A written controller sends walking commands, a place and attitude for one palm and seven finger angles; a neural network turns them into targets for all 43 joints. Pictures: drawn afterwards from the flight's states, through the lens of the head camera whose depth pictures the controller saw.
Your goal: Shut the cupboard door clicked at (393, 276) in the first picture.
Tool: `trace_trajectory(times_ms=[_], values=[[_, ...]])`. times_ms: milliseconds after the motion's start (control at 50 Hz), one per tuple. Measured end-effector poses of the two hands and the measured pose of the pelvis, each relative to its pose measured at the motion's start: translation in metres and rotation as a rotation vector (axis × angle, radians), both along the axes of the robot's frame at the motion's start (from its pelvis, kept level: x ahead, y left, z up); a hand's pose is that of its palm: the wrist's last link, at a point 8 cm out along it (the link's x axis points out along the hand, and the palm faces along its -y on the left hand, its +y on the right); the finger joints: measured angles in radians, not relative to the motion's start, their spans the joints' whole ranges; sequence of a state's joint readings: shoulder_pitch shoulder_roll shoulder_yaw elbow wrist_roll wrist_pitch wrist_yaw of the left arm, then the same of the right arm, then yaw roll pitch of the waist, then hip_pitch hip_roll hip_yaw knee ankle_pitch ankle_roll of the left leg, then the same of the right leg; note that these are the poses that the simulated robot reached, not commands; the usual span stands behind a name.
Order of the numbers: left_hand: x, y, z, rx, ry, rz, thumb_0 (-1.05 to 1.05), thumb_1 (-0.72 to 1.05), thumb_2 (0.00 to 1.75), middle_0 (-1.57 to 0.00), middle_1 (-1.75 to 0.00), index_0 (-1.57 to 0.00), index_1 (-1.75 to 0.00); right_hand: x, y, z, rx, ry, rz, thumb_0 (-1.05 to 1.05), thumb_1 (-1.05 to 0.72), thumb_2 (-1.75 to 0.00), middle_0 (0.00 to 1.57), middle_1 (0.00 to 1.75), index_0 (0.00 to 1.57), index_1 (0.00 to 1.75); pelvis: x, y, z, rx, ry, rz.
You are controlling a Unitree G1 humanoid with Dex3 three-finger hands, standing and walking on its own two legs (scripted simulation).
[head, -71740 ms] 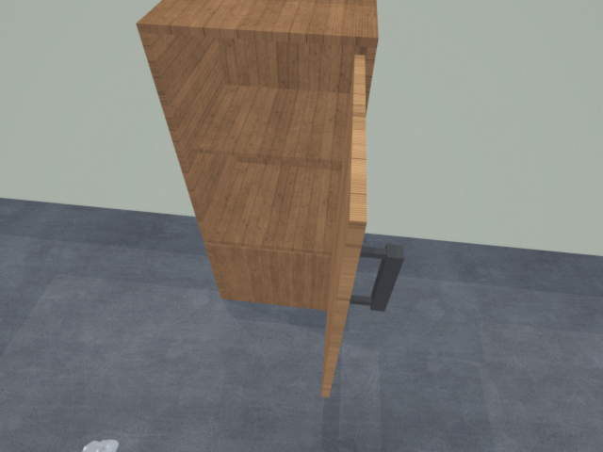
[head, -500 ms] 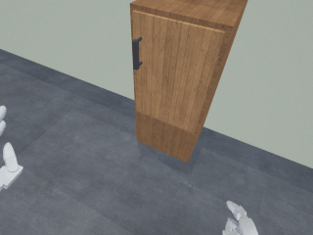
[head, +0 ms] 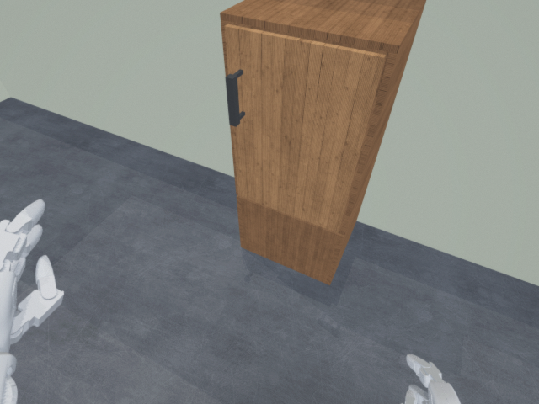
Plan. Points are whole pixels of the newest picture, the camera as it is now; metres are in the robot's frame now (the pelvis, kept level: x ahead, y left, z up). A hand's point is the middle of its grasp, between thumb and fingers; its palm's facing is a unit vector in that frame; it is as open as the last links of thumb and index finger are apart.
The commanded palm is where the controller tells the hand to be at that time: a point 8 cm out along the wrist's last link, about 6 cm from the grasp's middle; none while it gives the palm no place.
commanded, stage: let the arm hang, fingers relaxed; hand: left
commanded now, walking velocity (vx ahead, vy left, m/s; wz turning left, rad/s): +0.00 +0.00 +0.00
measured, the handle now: (237, 98) +0.86 +0.14 +0.03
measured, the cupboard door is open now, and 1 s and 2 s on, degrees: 0 0 0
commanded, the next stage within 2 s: look to check the result in 1.06 s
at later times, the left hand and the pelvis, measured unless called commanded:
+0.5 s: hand out of the picture -0.11 +0.19 -0.17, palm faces +0.04 -0.98 -0.19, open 7.2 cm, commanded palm none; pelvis -0.02 +0.01 +0.01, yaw +1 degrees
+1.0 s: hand out of the picture -0.09 +0.16 -0.17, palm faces +0.06 -0.99 -0.14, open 7.3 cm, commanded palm none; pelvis -0.04 +0.02 +0.01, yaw +0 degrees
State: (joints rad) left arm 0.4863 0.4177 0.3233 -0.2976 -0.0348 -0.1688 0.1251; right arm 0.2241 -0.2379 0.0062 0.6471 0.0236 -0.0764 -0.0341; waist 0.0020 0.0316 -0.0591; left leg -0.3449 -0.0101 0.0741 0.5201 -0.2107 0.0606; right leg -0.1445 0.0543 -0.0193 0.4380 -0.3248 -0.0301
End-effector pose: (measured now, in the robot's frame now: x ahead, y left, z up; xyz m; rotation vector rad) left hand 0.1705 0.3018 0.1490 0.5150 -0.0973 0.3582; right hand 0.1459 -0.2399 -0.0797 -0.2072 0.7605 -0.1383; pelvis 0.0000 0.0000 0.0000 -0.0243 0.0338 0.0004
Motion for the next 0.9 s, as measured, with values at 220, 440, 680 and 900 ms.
trace_trajectory(times_ms=[220,440,680,900], values=[[-0.105,-0.07,-0.276,-0.471,1.163,0.054,0.01,0.91,0.9,-0.2,-0.29,-0.2,-0.3,-0.079,-0.011,-0.037,-0.035,0.325,-0.018,0.01,-0.91,-0.9,0.2,0.3,0.2,0.3,-0.017,0.005,-0.004,0.014,-0.047,0.01],[-0.263,-0.068,-0.293,-0.592,1.563,0.296,0.0,0.97,0.9,-0.21,-0.3,-0.2,-0.3,-0.193,0.015,-0.048,-0.001,0.7,-0.103,0.01,-0.91,-0.9,0.2,0.3,0.2,0.3,-0.022,0.009,0.005,0.004,-0.058,0.018],[-0.295,-0.072,-0.286,-0.593,1.603,0.322,0.0,0.92,0.9,-0.2,-0.3,-0.2,-0.3,-0.212,0.056,-0.064,0.101,0.697,-0.121,0.01,-0.91,-0.9,0.2,0.3,0.2,0.3,-0.032,0.021,0.005,0.011,-0.065,0.005],[-0.267,-0.087,-0.295,-0.624,1.489,0.25,0.0,0.91,0.9,-0.2,-0.3,-0.2,-0.3,-0.205,0.054,-0.064,0.098,0.631,-0.125,0.01,-0.91,-0.9,0.2,0.3,0.2,0.3,-0.041,0.022,0.005,0.016,-0.06,0.006]])
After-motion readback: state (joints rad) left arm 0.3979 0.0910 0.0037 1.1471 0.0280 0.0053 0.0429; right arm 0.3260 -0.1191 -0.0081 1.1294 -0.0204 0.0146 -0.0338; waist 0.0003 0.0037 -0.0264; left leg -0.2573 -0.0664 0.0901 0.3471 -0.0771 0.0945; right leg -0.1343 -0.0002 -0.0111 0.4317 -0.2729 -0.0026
